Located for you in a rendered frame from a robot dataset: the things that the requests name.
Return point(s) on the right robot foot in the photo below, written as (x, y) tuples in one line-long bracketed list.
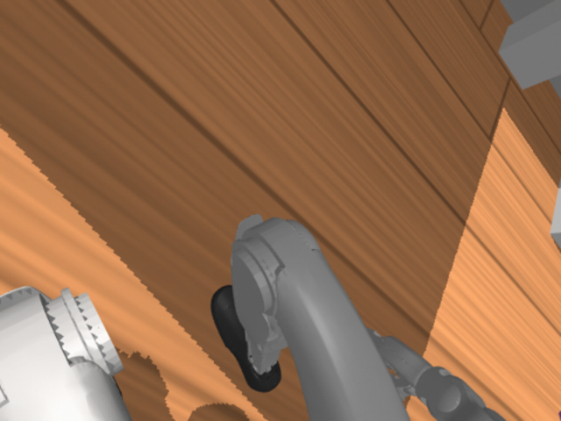
[(233, 336)]

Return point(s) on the right robot arm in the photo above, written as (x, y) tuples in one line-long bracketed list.
[(449, 398)]

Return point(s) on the right robot hand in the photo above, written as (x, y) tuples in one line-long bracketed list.
[(407, 364)]

